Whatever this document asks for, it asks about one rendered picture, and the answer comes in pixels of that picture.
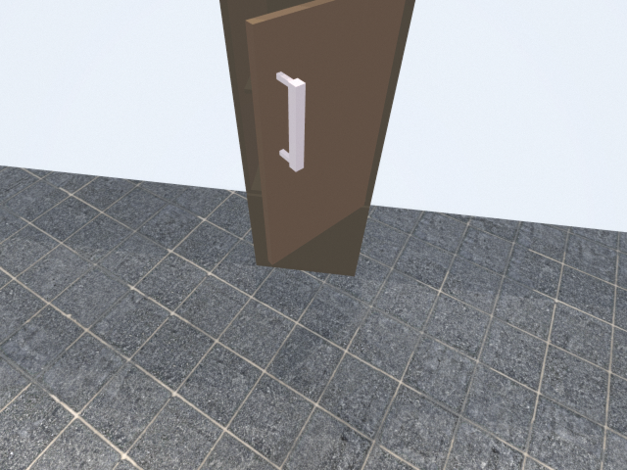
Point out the handle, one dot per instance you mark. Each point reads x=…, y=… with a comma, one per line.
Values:
x=296, y=113

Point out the cupboard door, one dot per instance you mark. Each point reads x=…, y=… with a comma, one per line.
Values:
x=344, y=51

